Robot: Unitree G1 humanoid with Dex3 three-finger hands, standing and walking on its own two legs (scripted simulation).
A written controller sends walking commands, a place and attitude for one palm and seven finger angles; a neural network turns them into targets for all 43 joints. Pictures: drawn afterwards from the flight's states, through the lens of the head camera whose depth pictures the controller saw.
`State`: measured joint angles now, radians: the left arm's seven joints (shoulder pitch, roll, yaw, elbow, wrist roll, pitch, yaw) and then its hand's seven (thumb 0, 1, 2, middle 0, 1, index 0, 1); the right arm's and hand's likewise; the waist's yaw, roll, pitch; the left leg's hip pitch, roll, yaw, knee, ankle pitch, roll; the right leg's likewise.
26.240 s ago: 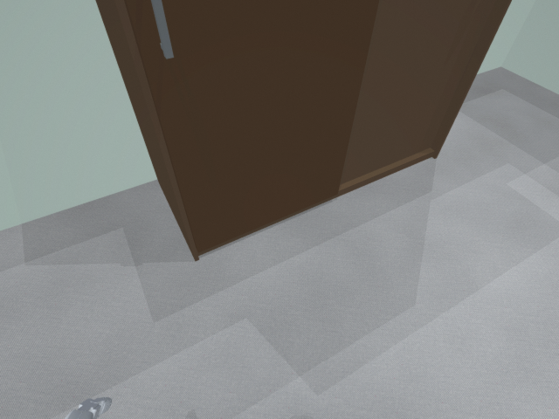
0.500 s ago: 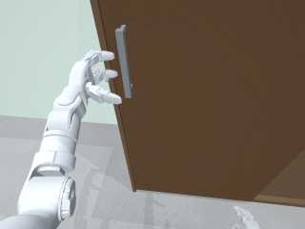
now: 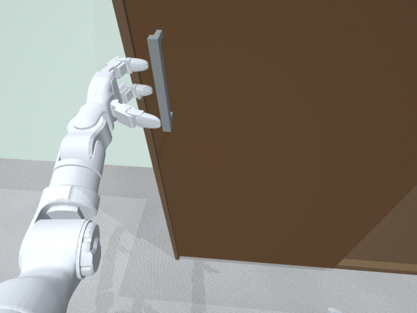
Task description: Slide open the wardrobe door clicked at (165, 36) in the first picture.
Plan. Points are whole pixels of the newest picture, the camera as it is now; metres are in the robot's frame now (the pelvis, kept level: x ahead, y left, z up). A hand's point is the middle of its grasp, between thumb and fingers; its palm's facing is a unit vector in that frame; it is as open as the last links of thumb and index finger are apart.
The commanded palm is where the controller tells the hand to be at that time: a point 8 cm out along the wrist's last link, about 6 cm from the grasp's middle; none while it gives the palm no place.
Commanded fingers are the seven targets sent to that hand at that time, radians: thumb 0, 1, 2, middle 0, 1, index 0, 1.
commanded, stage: feel for the door with the fingertips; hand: left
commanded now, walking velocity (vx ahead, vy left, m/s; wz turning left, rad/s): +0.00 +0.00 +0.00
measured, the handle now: (163, 85) +0.49 +0.10 +0.21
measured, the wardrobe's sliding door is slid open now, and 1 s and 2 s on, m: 0.00 0.00 0.00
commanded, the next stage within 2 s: slide the fingers in behind the handle in 0.04 s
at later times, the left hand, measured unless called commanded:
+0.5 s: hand (146, 98) +0.44 +0.12 +0.21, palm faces -0.06 -1.00 +0.00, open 14.0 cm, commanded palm +0.42 +0.17 +0.22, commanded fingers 0.00 -0.50 0.30 -0.30 -1.20 -0.30 -1.20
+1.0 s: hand (160, 98) +0.44 +0.10 +0.21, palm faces -0.08 -1.00 +0.01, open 14.0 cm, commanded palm +0.42 +0.15 +0.22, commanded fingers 0.00 -0.50 0.30 -0.30 -1.20 -0.30 -1.20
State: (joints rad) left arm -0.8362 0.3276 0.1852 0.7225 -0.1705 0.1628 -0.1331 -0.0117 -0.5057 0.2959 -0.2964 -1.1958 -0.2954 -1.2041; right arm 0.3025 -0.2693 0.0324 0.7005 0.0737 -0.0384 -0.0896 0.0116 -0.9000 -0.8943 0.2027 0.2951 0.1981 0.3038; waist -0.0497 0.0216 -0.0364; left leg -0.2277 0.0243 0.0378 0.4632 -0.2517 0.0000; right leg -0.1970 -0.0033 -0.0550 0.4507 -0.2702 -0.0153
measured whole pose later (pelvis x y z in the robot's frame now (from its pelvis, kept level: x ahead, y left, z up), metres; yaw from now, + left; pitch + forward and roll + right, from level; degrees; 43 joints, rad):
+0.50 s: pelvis +0.00 +0.01 +0.00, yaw -1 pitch +1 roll +0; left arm -0.82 0.27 0.18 0.70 -0.17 0.14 -0.11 -0.01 -0.51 0.30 -0.30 -1.20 -0.30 -1.20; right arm 0.28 -0.24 0.04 0.68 0.07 -0.05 -0.07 0.01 -0.90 -0.89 0.20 0.30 0.20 0.30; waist -0.04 0.03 -0.05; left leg -0.22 0.02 0.05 0.46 -0.25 0.01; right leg -0.20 -0.01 -0.04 0.46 -0.27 -0.01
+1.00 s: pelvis +0.00 +0.00 +0.00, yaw -1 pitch +1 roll +0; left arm -0.79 0.21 0.15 0.61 -0.17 0.21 -0.06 -0.01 -0.51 0.30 -0.30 -1.20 -0.30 -1.20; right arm 0.26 -0.25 0.03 0.67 0.06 -0.01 -0.07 0.01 -0.90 -0.89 0.20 0.30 0.20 0.30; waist -0.04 0.03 -0.05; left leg -0.20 0.02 0.05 0.45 -0.25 0.00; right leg -0.18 0.00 -0.04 0.45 -0.27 -0.01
